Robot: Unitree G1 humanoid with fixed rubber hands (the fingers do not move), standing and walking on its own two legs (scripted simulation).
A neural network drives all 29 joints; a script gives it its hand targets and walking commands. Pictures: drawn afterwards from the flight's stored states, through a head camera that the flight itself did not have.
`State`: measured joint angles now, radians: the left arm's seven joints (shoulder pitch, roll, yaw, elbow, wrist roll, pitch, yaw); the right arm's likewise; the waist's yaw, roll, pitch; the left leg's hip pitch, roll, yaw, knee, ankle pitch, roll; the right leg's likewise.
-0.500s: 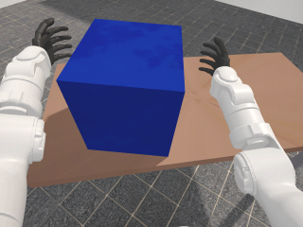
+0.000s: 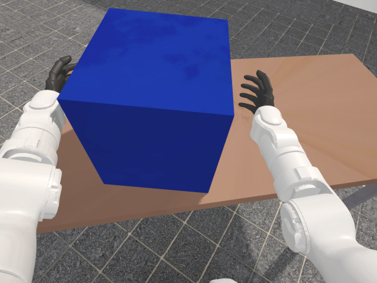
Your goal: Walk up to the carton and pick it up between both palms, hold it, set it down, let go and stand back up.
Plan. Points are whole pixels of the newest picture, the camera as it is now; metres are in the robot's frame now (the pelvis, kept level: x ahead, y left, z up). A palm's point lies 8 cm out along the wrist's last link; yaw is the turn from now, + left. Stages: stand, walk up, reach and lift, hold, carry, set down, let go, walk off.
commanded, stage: reach and lift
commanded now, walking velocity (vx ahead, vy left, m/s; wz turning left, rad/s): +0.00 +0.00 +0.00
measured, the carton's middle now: (162, 106) +0.48 +0.03 +0.07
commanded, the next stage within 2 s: none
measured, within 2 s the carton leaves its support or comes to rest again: neither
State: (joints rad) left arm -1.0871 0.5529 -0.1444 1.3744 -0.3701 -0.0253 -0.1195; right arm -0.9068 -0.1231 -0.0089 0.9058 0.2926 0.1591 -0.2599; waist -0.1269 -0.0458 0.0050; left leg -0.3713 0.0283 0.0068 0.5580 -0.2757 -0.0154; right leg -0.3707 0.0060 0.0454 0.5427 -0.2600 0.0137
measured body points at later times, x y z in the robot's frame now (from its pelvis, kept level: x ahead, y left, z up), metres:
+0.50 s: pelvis +0.01 +0.00 +0.00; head +0.08 +0.02 +0.44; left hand +0.50 +0.23 +0.09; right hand +0.44 -0.19 +0.08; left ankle +0.00 +0.13 -0.73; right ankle +0.01 -0.13 -0.73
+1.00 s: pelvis +0.00 +0.00 +0.00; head +0.07 +0.03 +0.44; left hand +0.49 +0.20 +0.09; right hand +0.44 -0.16 +0.09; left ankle +0.00 +0.13 -0.73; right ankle +0.01 -0.13 -0.73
